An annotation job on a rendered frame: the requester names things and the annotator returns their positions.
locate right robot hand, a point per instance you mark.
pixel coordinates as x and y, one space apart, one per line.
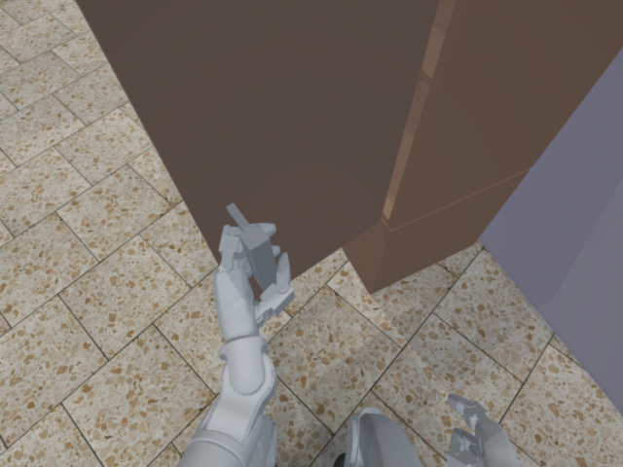
490 447

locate cupboard door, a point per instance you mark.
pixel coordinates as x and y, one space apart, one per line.
293 110

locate right robot thigh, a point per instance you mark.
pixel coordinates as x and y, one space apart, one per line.
374 440

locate handle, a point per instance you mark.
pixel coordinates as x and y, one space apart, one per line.
258 249

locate left robot hand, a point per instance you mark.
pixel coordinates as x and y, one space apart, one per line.
233 294

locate left robot forearm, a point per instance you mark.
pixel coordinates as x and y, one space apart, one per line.
231 428

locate robot thigh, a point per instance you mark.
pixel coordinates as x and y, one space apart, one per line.
265 453
374 440

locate left robot thigh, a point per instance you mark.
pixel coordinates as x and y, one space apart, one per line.
265 453

